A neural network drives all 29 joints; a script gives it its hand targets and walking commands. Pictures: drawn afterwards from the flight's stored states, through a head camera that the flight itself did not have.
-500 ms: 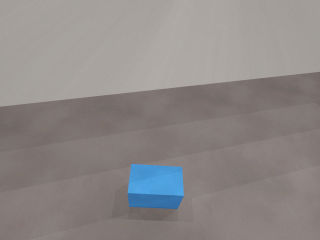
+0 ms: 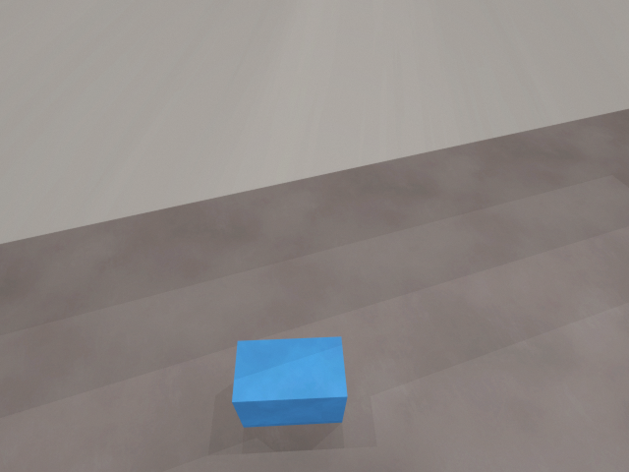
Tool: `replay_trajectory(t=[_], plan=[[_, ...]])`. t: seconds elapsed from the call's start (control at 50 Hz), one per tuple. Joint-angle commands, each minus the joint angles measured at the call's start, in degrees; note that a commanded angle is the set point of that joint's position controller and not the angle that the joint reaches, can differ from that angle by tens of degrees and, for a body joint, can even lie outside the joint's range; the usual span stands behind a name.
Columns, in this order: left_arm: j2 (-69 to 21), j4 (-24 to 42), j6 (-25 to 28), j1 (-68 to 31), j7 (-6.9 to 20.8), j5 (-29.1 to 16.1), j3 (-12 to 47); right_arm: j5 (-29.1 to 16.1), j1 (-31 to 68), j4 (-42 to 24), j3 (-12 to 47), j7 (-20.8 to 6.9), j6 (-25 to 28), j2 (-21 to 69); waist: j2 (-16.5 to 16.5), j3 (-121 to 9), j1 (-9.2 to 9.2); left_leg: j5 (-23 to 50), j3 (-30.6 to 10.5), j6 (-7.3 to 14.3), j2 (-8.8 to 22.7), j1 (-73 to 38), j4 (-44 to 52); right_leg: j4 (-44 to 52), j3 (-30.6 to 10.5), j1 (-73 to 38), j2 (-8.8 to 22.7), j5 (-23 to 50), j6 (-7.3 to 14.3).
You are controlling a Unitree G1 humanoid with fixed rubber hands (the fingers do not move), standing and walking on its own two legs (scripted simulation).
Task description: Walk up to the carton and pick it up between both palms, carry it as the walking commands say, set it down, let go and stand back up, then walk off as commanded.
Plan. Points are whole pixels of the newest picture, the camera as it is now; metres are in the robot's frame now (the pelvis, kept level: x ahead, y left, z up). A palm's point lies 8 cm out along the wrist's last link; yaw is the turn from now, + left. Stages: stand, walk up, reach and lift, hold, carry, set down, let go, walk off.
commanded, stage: walk up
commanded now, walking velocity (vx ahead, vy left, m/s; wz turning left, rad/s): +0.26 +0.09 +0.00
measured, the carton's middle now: (291, 383) +0.48 +0.06 -0.66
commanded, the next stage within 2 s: none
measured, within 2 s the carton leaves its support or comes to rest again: neither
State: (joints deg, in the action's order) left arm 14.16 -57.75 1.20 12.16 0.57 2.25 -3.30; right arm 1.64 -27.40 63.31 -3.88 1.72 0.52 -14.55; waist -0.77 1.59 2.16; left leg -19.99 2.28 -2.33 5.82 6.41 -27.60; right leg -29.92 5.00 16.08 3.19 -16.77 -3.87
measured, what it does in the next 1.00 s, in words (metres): walks ahead: left foot, then right foot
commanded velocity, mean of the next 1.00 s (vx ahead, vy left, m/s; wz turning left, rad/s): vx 0.04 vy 0.07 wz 0.00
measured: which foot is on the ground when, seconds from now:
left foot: down 0.00-0.00, up 0.02-0.42, down 0.44-1.00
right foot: down 0.00-0.46, up 0.48-0.96, down 0.98-1.00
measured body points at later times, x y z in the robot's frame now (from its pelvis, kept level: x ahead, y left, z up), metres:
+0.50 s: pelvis +0.11 +0.03 +0.00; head +0.13 +0.04 +0.45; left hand +0.07 +0.28 -0.15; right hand +0.20 -0.20 -0.14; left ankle +0.14 +0.12 -0.73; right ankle +0.05 -0.11 -0.72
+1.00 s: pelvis +0.09 +0.04 +0.01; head +0.12 +0.04 +0.45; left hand +0.15 +0.28 -0.15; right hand +0.12 -0.19 -0.15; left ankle +0.14 +0.12 -0.73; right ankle +0.07 -0.08 -0.74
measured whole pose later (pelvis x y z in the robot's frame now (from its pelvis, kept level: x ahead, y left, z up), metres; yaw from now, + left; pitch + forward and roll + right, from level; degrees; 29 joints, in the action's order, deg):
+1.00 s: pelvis +0.09 +0.04 +0.01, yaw -1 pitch +0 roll +1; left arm 10.1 -59.9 -2.1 10.5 -2.0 0.9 -2.0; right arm 0.9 -15.1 57.9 -2.9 2.1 -0.7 -9.0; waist 0.4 3.2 0.3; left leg -8.5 6.7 3.9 -2.0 14.9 -23.3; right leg -25.8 0.2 9.4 1.4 -16.1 0.6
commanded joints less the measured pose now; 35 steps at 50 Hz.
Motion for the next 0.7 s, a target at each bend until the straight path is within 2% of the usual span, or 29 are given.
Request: replay_trajectory(t=[0.0, 0.02, 0.04, 0.06, 0.08, 0.1, 0.12, 0.16, 0.22, 0.24, 0.26, 0.28, 0.32, 0.36, 0.38, 0.4, 0.42, 0.44, 0.46, 0.48, 0.5, 0.52, 0.56, 0.6, 0.64, 0.68], plan=[[13.08, -1.24, 0.97, 18.84, -1.41, 0.73, -2.21, 0.64, 3.48, -6.31, 1.36, -0.21, 0.43, 2.29, 17.73, -0.36, -10.16, -18.21, 3.02, 1.84, -4.75, 30.20, -23.60, 22.04, -30.58, -18.56, 24.42, -19.73, 3.37], [17.03, -1.09, 0.04, 18.00, -1.96, 0.17, -3.23, 1.46, 5.36, -7.63, -0.24, -0.54, -0.84, -2.85, 10.56, 1.74, -8.94, -13.69, -4.79, 1.44, -1.60, 28.50, -34.50, 26.84, -41.53, -8.57, 30.10, -29.81, 7.56], [14.13, 0.36, 0.18, 11.46, -1.89, -0.16, -2.60, 1.42, 6.32, -7.77, -0.72, -1.23, -1.09, -4.36, 6.75, 6.60, -5.51, -6.04, -6.73, 1.14, -0.09, 28.45, -36.47, 27.39, -37.01, -3.50, 26.02, -27.60, 7.63], [10.54, 1.82, 0.71, 6.23, -1.72, -0.53, -1.97, 1.05, 3.91, -6.85, -0.43, -1.76, -0.98, -2.56, 6.52, 7.73, -2.60, -0.26, -6.53, 0.51, 1.10, 26.42, -35.44, 26.10, -28.79, -0.85, 21.80, -18.86, 6.77], [7.72, 2.82, 1.26, 3.46, -1.66, -0.75, -1.24, 0.52, 1.45, -5.56, -0.08, -2.06, -0.89, -1.47, 7.40, 6.44, -1.07, 3.24, -5.77, 0.03, 1.73, 23.95, -34.31, 23.88, -21.40, -1.18, 17.85, -9.88, 5.53], [5.76, 2.77, 1.90, 3.85, -1.69, -0.68, -0.64, 0.39, 0.03, -5.02, -0.04, -2.32, -0.91, -0.88, 8.37, 5.61, -1.01, 5.89, -4.47, -0.20, 1.27, 23.42, -34.56, 22.12, -16.58, -2.09, 15.14, -2.13, 4.76], [4.46, 2.03, 2.43, 5.56, -1.69, -0.52, -0.15, 0.39, -0.07, -5.16, -0.11, -2.51, -0.93, -0.58, 8.54, 4.63, -1.14, 8.04, -3.63, -0.33, 0.92, 23.91, -34.34, 20.80, -13.47, -3.83, 13.86, 4.93, 4.41], [4.07, 1.10, 3.08, 8.89, -1.68, -0.45, 0.15, 0.28, 2.01, -6.36, -0.05, -2.53, -1.10, -0.01, 9.32, 3.42, -1.76, 9.90, -2.17, -0.80, 0.23, 25.07, -31.79, 18.69, -10.29, -7.20, 13.66, 18.49, 4.95], [3.25, 0.40, 3.02, 12.22, -2.05, -0.50, 0.11, 0.43, 5.29, -6.98, 1.05, -2.10, -1.53, 1.77, 10.61, 2.37, -2.48, 9.55, -0.45, -0.80, -1.64, 25.21, -26.11, 15.25, -6.89, -10.11, 13.42, 37.64, 7.69], [2.50, 0.01, 2.90, 12.41, -1.87, -0.51, 0.35, 0.11, 6.14, -7.15, 1.52, -1.99, -1.67, 2.68, 11.91, 1.09, -2.46, 7.88, 0.44, -0.51, -3.22, 22.70, -22.48, 13.45, -4.79, -11.18, 12.13, 44.46, 8.29], [1.16, 0.03, 2.53, 11.61, -1.67, -1.07, 0.80, -0.69, 9.34, -8.07, 2.13, -1.89, -1.18, 4.00, 15.77, -0.49, -1.72, 6.49, 0.93, 0.38, -5.22, 16.67, -15.52, 12.50, -1.13, -10.47, 7.60, 46.33, 8.10], [1.79, -0.01, 1.93, 12.19, -1.74, -1.40, 0.27, -1.37, 11.97, -8.63, 2.28, -1.65, -1.02, 3.34, 18.20, 0.05, -3.00, 6.03, 1.87, 0.61, -6.84, 15.59, -11.84, 12.23, -1.22, -11.84, 7.11, 49.15, 8.59], [3.06, 0.23, 0.99, 12.26, -1.73, -1.24, -0.47, -1.49, 12.10, -8.69, 1.98, -1.18, -1.23, 2.59, 16.31, -1.02, -3.55, 6.76, 2.21, 1.01, -6.56, 13.11, -8.43, 11.00, -2.47, -13.33, 9.52, 47.80, 9.59], [4.44, 0.91, 0.11, 10.57, -2.24, -1.38, -0.75, -0.87, 10.97, -8.72, 1.59, -0.89, -1.44, 2.22, 11.46, -0.55, -3.31, 10.91, 1.98, 1.44, -5.75, 8.97, -2.04, 8.55, -4.06, -11.23, 11.97, 41.12, 9.10], [8.06, 1.72, -0.59, 10.83, -3.17, -1.28, -2.06, -0.60, 10.26, -9.66, 0.17, -1.15, -2.07, -1.09, 9.16, 1.90, -3.85, 10.54, 2.41, 1.04, -4.97, 9.91, -0.98, 7.61, -8.05, -9.07, 16.26, 37.98, 9.28], [9.16, 1.85, -1.17, 12.03, -3.94, -1.29, -2.62, -0.55, 11.00, -11.43, -0.34, -1.63, -2.58, -2.13, 8.45, 2.63, -3.69, 10.51, 0.46, 1.20, -2.98, 9.77, -0.12, 6.82, -11.26, -7.89, 18.88, 32.93, 9.15], [7.51, 2.68, -1.52, 11.40, -4.02, -1.19, -2.29, -0.64, 10.29, -11.88, -0.49, -1.73, -2.54, -2.77, 7.34, 1.01, -2.79, 13.35, -1.79, 2.39, -1.32, 4.81, 2.41, 4.38, -10.51, -4.84, 17.21, 25.31, 7.54], [5.32, 3.28, -1.82, 12.18, -3.80, -0.96, -1.94, -0.45, 8.50, -11.78, -0.79, -1.51, -2.03, -4.57, 1.65, -1.27, -2.38, 26.66, -4.71, 3.64, 2.46, -1.37, 4.10, -0.77, -6.60, -0.45, 12.49, 15.34, 5.30], [0.41, 3.13, -2.14, 14.21, -3.72, -1.28, -0.52, -0.36, 8.07, -11.33, -1.84, -1.05, -1.49, -6.77, -12.36, -2.56, -2.11, 36.96, -13.84, 8.21, 9.42, -6.12, 6.58, -9.88, -0.01, 6.93, 3.71, -1.57, 2.41], [0.90, 2.68, -3.04, 12.16, -4.41, -1.43, -0.48, -0.65, 6.65, -11.20, -1.84, -0.75, -1.31, -5.62, -15.55, -3.01, -0.01, 36.37, -19.10, 13.34, 13.17, -3.98, 10.87, -22.10, 0.14, 9.85, -0.28, -19.61, 2.18], [1.08, 2.26, -3.43, 11.37, -4.19, -0.99, -0.74, -1.24, 8.71, -11.29, -1.16, -0.21, -0.93, -3.72, -10.42, -3.11, -1.71, 34.64, -16.39, 14.08, 12.11, -0.95, 10.26, -27.39, -3.77, 8.93, 0.88, -19.59, 2.76], [-0.41, 1.64, -3.42, 11.20, -3.37, -0.47, -0.30, -1.25, 10.50, -11.31, -0.08, 0.42, -0.34, -0.31, -3.62, -3.97, -3.18, 30.61, -14.67, 12.54, 11.05, -0.58, 9.87, -25.29, -6.50, 7.05, 1.90, -15.40, 3.58], [0.21, 1.18, -3.64, 9.66, -2.90, -1.07, -0.44, -1.13, 12.56, -11.41, -0.09, 0.83, -0.36, -0.79, -5.43, -2.22, -4.42, 30.50, -9.53, 11.64, 7.12, 2.75, 10.65, -24.45, -5.37, 4.99, 1.80, -11.00, 3.94], [0.53, 0.22, -4.14, 9.45, -2.97, -1.26, -0.27, -0.67, 13.11, -11.67, -0.10, 0.78, -0.50, -1.26, -5.99, -1.66, -4.66, 30.10, -7.52, 11.91, 5.72, 4.06, 10.90, -22.90, -4.09, 3.27, 1.05, -10.12, 3.68], [0.62, 0.55, -4.42, 7.57, -3.22, -1.31, -0.10, -0.25, 11.93, -10.97, -0.27, 0.82, -0.63, -1.28, -5.49, -1.64, -4.02, 29.31, -8.10, 12.88, 6.44, 3.66, 11.05, -20.79, -3.87, 3.71, 0.75, -10.62, 3.55], [-0.30, -0.25, -4.77, 6.53, -2.96, -1.02, 0.00, -0.09, 9.20, -9.39, -0.22, 0.84, 0.19, -0.59, -2.12, -2.42, -2.87, 30.91, -11.09, 12.78, 9.20, 0.93, 11.28, -16.78, -5.48, 3.89, 0.22, -9.93, 3.90]])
